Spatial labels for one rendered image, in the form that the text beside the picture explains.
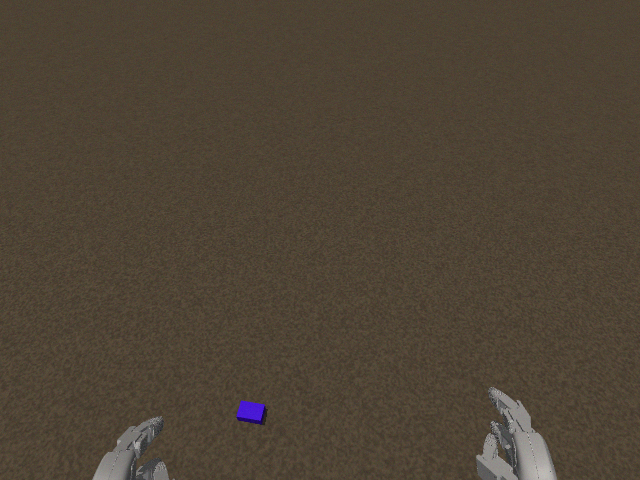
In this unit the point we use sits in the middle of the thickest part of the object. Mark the right robot hand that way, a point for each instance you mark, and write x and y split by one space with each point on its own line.
526 450

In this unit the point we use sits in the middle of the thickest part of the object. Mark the left robot hand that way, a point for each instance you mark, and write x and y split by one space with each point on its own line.
120 464

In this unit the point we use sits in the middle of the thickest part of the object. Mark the small box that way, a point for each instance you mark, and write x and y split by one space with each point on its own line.
251 412

